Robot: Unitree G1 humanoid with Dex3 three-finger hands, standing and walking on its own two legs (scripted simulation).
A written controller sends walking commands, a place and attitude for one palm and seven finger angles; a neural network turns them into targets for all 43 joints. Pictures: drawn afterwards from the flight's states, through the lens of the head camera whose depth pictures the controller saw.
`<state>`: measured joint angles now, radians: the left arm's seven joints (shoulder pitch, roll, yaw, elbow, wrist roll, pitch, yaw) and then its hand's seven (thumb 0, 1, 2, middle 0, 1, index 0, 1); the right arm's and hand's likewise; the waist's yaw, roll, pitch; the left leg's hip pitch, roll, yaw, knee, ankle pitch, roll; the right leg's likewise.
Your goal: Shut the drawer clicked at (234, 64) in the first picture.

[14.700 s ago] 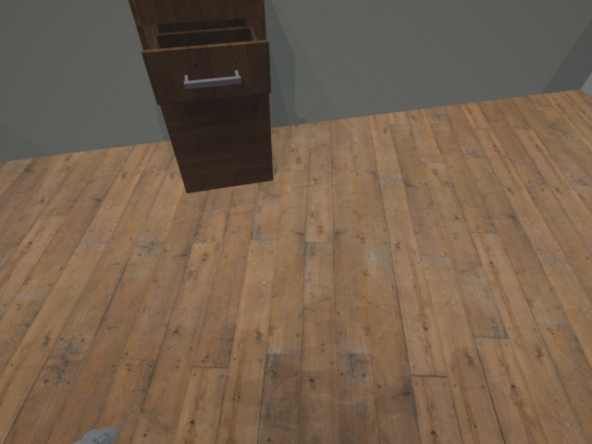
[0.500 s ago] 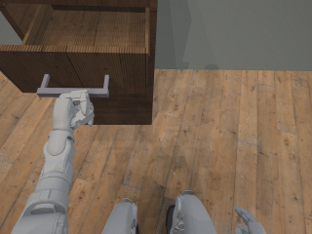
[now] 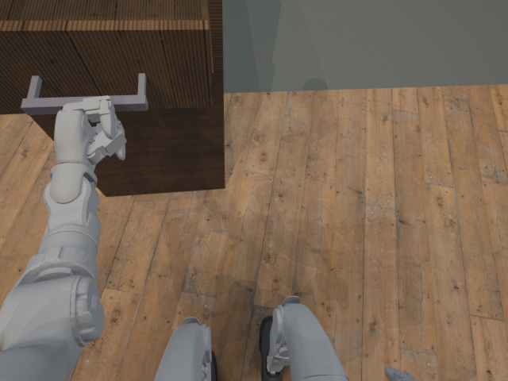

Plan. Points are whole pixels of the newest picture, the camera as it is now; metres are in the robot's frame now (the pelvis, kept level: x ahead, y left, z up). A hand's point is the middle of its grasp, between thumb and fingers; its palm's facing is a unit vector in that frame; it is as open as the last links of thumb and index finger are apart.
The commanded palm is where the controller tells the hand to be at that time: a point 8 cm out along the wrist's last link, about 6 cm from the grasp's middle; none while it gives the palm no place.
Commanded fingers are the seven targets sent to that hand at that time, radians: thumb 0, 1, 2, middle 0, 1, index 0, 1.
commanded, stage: push the drawer shut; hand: left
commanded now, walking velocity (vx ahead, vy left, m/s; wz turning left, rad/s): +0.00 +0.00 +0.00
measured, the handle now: (88, 93) +0.56 +0.23 +0.03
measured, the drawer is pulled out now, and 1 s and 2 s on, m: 0.09 0.00 0.00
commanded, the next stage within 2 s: pull the fist back off the drawer in 1.28 s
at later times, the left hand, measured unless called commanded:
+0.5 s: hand (120, 103) +0.54 +0.18 +0.03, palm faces +0.03 -1.00 -0.03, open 3.0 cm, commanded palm +0.53 +0.22 +0.04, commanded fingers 0.00 0.90 0.90 -1.40 -1.60 -1.40 -1.60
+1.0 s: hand (119, 84) +0.58 +0.19 +0.03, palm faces +0.04 -1.00 -0.03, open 3.2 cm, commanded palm +0.58 +0.21 +0.04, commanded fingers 0.00 0.90 0.90 -1.40 -1.60 -1.40 -1.60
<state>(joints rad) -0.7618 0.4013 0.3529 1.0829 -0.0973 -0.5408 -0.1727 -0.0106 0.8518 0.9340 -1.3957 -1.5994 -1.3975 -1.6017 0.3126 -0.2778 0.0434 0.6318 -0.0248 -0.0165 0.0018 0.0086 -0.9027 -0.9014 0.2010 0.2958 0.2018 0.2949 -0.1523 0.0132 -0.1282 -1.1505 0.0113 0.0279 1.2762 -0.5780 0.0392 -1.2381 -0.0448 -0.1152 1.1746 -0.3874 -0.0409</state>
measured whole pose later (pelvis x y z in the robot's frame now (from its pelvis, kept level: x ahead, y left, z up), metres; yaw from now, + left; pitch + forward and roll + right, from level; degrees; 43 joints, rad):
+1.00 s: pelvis +0.00 +0.01 -0.01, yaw -2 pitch +32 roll -5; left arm -1.10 0.63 0.45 1.28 0.01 -0.45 -0.18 0.04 0.79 0.93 -1.39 -1.60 -1.40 -1.60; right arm 0.36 -0.27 0.09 0.61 -0.06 0.07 0.03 0.00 -0.90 -0.90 0.20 0.30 0.20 0.29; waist -0.26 0.04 -0.11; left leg -1.30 0.04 -0.01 1.34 -0.60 0.04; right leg -1.35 -0.02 -0.15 1.18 -0.38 -0.04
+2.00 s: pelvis -0.02 +0.01 -0.02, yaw -1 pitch +33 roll -6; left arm -1.19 0.65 0.39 1.26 0.03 -0.34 -0.13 0.01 0.76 0.93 -1.40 -1.60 -1.40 -1.60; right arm 0.40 -0.26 0.11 0.62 -0.07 0.03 0.06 0.00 -0.90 -0.90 0.20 0.30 0.20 0.30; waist -0.30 0.03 -0.11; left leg -1.38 0.01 -0.03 1.38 -0.57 0.05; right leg -1.42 -0.01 -0.14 1.19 -0.35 -0.03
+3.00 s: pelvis +0.06 +0.01 +0.11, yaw +2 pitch +2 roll -1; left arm 0.12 0.30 0.13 0.01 -0.06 -0.07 0.09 0.01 0.89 0.89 -1.40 -1.60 -1.40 -1.60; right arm 0.18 -0.23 0.06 0.55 0.03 -0.01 -0.07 0.01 -0.90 -0.90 0.20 0.30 0.20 0.29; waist 0.03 0.06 -0.03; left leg -0.20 -0.02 0.00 0.54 -0.37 0.04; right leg -0.30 0.00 -0.08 0.52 -0.25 -0.02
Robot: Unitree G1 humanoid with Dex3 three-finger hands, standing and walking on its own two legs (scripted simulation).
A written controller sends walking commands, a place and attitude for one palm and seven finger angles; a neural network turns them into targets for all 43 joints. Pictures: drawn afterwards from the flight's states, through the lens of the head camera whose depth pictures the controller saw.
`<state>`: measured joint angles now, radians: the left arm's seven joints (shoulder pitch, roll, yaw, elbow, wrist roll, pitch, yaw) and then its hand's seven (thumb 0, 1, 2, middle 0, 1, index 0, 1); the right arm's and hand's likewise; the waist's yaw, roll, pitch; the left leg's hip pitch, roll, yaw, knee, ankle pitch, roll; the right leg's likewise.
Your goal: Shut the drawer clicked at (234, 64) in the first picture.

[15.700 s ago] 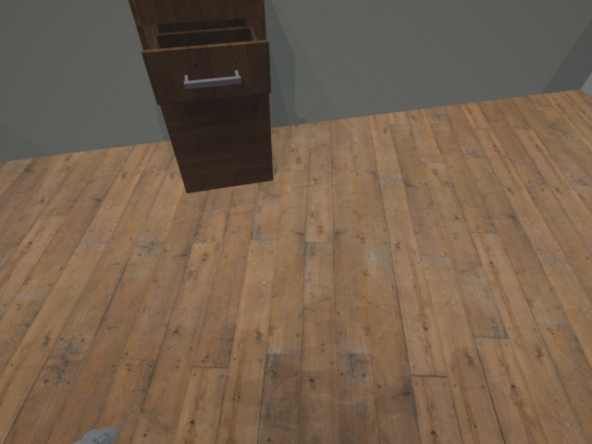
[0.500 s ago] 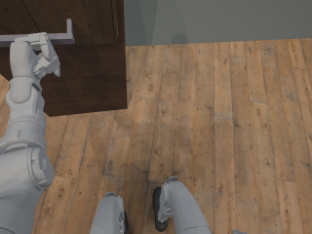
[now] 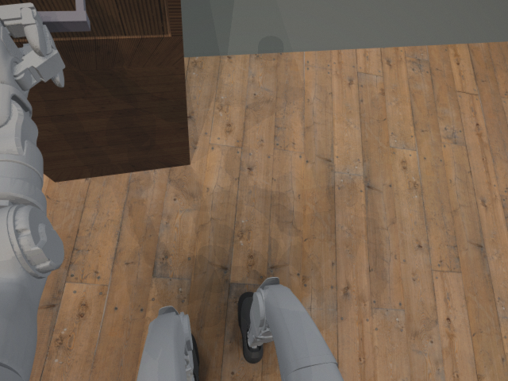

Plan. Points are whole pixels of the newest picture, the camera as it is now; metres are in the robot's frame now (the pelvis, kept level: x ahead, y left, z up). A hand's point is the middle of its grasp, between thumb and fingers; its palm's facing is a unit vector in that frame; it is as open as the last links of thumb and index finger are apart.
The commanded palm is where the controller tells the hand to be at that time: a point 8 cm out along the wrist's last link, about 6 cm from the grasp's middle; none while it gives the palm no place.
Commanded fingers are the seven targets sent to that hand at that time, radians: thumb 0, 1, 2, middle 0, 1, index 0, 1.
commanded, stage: push the drawer shut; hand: left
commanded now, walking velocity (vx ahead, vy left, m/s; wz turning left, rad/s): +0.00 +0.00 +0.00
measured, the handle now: (13, 9) +0.64 +0.25 +0.05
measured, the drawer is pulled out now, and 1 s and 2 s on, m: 0.00 0.00 0.00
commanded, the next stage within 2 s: pull the fist back off the drawer in 0.28 s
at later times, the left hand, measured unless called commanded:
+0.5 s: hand (42, 49) +0.57 +0.21 +0.05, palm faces +0.07 -1.00 -0.05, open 3.3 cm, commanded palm +0.60 +0.21 +0.05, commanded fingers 0.00 0.90 0.90 -1.40 -1.60 -1.40 -1.60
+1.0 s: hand (52, 55) +0.57 +0.20 +0.04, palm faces +0.08 -1.00 -0.03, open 3.1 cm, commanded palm +0.55 +0.21 +0.05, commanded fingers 0.00 0.90 0.90 -1.40 -1.60 -1.40 -1.60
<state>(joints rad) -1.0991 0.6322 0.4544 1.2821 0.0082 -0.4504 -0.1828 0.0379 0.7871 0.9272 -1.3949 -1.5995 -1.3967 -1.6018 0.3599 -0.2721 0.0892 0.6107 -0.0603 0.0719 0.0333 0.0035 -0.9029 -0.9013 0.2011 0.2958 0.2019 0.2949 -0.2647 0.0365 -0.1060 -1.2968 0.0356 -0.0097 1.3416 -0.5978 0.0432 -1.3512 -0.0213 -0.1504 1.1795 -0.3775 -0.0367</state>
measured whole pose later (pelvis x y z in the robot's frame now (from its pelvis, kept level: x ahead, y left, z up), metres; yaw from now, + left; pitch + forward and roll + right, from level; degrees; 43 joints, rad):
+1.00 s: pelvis -0.02 +0.00 -0.01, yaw +1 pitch +33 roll -6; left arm -1.19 0.65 0.39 1.26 0.03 -0.34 -0.13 0.01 0.76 0.93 -1.40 -1.60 -1.40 -1.60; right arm 0.40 -0.26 0.11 0.62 -0.07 0.03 0.06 0.00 -0.90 -0.90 0.20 0.30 0.20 0.30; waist -0.30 0.03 -0.11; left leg -1.38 0.01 -0.03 1.38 -0.57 0.05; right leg -1.42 -0.01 -0.14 1.19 -0.35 -0.03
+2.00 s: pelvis +0.06 +0.00 +0.12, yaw +4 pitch +2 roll -1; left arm 0.12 0.30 0.13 0.01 -0.06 -0.07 0.09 0.01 0.89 0.89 -1.40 -1.60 -1.40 -1.60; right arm 0.18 -0.23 0.06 0.55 0.03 -0.01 -0.07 0.01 -0.90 -0.90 0.20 0.30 0.20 0.29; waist 0.03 0.06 -0.03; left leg -0.20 -0.02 0.00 0.54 -0.37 0.04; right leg -0.30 0.00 -0.08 0.52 -0.25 -0.02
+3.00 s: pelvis +0.02 +0.00 +0.13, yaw +3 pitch +0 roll +0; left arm 0.62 0.36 0.34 -0.48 -0.03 -0.21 0.12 0.01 0.89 0.89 -1.40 -1.60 -1.40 -1.60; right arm 0.22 -0.25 -0.01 0.59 0.00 -0.05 -0.08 0.01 -0.90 -0.90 0.20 0.30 0.20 0.30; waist -0.01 0.04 0.01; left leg -0.20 -0.04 0.04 0.45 -0.27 0.05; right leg -0.30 -0.02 -0.05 0.43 -0.14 -0.01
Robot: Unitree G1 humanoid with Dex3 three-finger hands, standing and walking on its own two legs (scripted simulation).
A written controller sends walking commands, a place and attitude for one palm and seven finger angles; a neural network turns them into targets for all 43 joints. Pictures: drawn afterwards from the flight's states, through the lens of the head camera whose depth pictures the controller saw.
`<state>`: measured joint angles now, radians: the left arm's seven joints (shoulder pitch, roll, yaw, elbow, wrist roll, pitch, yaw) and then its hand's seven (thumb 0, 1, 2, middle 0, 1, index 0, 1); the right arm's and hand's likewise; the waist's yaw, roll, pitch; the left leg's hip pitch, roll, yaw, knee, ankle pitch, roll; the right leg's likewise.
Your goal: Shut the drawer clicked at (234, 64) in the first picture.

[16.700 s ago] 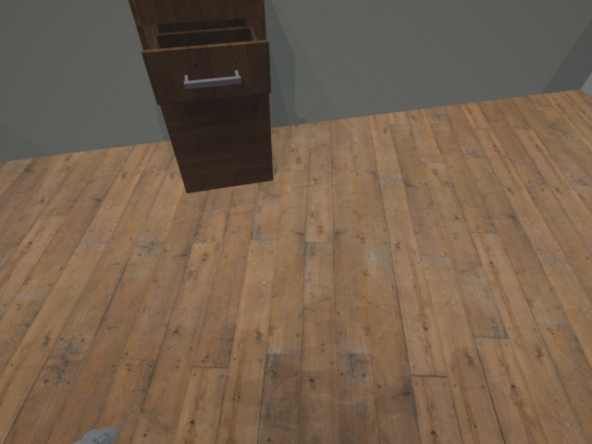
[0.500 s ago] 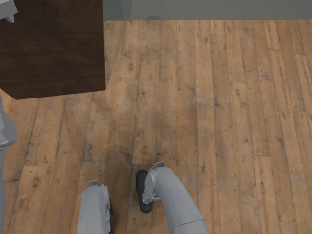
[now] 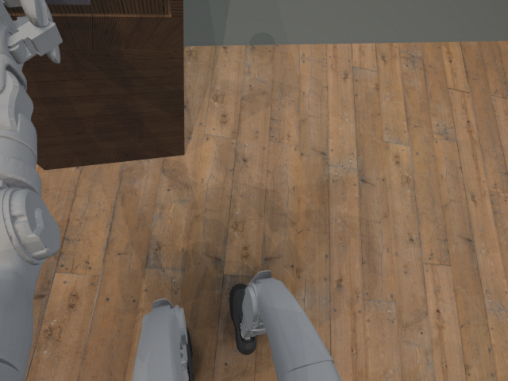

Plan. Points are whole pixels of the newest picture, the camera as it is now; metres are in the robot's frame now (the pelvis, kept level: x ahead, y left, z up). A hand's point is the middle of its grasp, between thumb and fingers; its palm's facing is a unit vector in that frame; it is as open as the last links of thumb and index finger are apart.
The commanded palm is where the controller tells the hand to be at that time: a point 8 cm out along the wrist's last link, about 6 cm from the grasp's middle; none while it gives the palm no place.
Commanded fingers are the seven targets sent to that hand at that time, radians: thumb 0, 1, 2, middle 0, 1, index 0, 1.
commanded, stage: pull the fist back off the drawer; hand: left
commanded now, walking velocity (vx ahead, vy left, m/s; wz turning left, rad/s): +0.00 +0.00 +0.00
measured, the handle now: out of the picture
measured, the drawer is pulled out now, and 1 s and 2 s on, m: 0.00 0.00 0.00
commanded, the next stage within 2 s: draw the hand back to the body in 0.08 s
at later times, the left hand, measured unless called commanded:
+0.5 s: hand (3, 55) +0.50 +0.20 +0.11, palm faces +0.08 -1.00 -0.04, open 3.2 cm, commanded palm +0.46 +0.24 +0.13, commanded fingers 0.00 0.90 0.90 -1.40 -1.60 -1.40 -1.60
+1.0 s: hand out of the picture +0.35 +0.23 +0.22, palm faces +0.30 -0.91 -0.29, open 3.2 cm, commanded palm +0.30 +0.27 +0.24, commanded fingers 0.00 0.90 0.90 -1.40 -1.60 -1.40 -1.60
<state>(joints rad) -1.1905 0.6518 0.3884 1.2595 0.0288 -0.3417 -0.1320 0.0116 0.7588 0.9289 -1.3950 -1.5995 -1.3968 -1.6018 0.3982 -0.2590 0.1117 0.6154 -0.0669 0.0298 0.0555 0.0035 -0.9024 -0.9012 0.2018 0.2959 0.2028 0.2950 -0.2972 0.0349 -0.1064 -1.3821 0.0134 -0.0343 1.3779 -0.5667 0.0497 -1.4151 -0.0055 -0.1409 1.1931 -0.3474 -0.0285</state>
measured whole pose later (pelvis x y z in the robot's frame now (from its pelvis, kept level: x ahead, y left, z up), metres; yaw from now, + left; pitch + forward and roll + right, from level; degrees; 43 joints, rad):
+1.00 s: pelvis +0.08 +0.00 +0.13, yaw +3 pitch +2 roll -1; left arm 0.12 0.30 0.13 0.01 -0.06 -0.07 0.09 0.01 0.89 0.89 -1.40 -1.60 -1.40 -1.60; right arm 0.18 -0.23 0.06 0.55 0.03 -0.01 -0.07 0.01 -0.90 -0.90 0.20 0.30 0.20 0.29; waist 0.03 0.06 -0.03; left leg -0.20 -0.02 0.00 0.54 -0.37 0.04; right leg -0.30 0.00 -0.08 0.52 -0.25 -0.02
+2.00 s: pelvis +0.04 +0.00 +0.14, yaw +2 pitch +0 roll +0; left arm 0.62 0.36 0.34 -0.48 -0.03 -0.21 0.12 0.01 0.89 0.89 -1.40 -1.60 -1.40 -1.60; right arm 0.22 -0.25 -0.01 0.59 0.00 -0.05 -0.08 0.01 -0.90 -0.90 0.20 0.30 0.20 0.30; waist -0.01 0.04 0.01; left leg -0.20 -0.04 0.04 0.45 -0.27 0.05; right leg -0.30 -0.02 -0.05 0.43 -0.14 -0.01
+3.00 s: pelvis -0.05 -0.01 +0.13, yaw +5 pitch +4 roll -2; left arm 0.61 0.40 0.46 -0.59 0.01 -0.32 0.14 0.01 0.88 0.89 -1.40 -1.60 -1.41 -1.60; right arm 0.24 -0.19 -0.02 0.59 -0.02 -0.10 -0.08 0.01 -0.90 -0.90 0.20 0.30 0.20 0.30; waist -0.01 -0.01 -0.04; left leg -0.50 -0.01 -0.02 0.63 -0.20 0.05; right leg -0.34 0.08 0.06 0.72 -0.34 0.01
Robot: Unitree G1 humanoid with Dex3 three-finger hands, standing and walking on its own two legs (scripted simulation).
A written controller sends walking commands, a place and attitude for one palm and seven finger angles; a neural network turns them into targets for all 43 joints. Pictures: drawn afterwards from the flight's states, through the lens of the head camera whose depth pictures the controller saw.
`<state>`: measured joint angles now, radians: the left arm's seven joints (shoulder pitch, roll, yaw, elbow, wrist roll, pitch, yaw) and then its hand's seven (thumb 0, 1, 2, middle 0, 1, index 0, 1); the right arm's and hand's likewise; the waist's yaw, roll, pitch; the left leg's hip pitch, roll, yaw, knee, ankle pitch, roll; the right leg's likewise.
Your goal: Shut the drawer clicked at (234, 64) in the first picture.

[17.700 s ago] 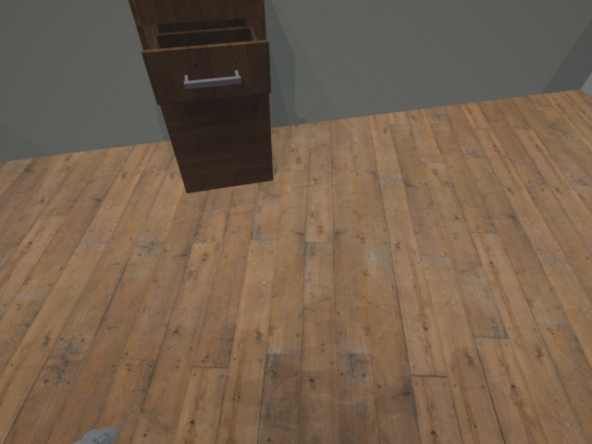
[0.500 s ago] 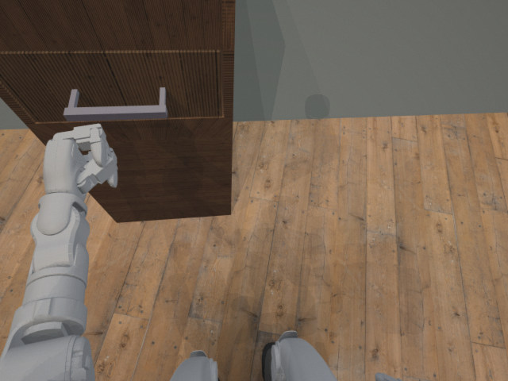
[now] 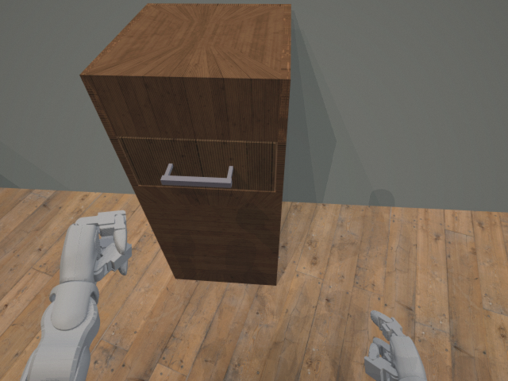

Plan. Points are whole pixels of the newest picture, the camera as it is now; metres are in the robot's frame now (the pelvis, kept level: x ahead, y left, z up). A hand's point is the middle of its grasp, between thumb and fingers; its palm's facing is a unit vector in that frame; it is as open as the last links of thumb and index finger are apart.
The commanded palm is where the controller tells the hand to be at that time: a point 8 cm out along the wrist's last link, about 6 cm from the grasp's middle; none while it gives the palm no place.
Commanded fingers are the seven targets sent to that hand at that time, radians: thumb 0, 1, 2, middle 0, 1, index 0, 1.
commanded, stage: draw the hand back to the body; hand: left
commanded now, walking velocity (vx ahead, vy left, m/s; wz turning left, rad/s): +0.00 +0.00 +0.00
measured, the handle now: (198, 175) +0.59 +0.20 -0.08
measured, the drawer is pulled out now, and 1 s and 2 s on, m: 0.00 0.00 0.00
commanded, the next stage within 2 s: step back with the hand held close in 0.56 s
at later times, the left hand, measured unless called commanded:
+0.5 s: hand (43, 300) +0.16 +0.23 +0.18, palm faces +0.42 -0.81 -0.41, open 3.2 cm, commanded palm +0.12 +0.27 +0.18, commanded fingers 0.00 0.90 0.90 -1.40 -1.60 -1.40 -1.60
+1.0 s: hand (44, 310) +0.16 +0.24 +0.16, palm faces +0.32 -0.81 -0.49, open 3.2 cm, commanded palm +0.10 +0.28 +0.18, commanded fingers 0.00 0.90 0.90 -1.40 -1.60 -1.40 -1.60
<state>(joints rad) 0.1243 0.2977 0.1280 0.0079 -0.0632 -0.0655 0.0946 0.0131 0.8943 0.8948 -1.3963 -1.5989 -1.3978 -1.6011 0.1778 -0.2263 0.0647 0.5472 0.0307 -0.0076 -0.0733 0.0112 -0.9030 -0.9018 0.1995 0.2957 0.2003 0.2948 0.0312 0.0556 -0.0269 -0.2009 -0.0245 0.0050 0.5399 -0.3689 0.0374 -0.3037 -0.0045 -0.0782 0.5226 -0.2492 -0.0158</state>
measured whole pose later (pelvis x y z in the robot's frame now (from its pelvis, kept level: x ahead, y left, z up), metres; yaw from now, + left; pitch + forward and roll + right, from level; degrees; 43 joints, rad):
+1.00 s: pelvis -0.04 +0.01 +0.01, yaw -1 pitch +0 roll +0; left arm 0.62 0.36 0.34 -0.48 -0.03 -0.21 0.12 0.01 0.89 0.89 -1.40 -1.60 -1.40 -1.60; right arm 0.22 -0.25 -0.01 0.59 0.00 -0.05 -0.08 0.01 -0.90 -0.90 0.20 0.30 0.20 0.30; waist -0.01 0.04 0.01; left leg -0.20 -0.04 0.04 0.45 -0.27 0.05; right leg -0.30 -0.02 -0.05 0.43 -0.14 -0.01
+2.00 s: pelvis -0.13 +0.00 -0.01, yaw +2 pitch +4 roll -2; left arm 0.61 0.40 0.46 -0.59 0.01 -0.32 0.14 0.01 0.88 0.89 -1.40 -1.60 -1.41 -1.60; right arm 0.24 -0.19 -0.02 0.59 -0.02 -0.10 -0.08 0.01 -0.90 -0.90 0.20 0.30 0.20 0.30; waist -0.01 -0.01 -0.04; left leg -0.50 -0.01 -0.02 0.63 -0.20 0.05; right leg -0.34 0.08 0.06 0.72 -0.34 0.01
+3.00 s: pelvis -0.37 +0.01 +0.00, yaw -4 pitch -1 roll +0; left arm 0.66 0.43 0.38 -0.61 -0.02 -0.21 0.14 0.01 0.89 0.89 -1.40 -1.60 -1.40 -1.60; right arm 0.30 -0.18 0.03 0.64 -0.02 -0.11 -0.07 0.01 -0.90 -0.90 0.20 0.30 0.20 0.30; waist -0.03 -0.06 -0.04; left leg -0.47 -0.02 0.01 0.83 -0.32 0.01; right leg -0.25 0.02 -0.06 0.52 -0.24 -0.07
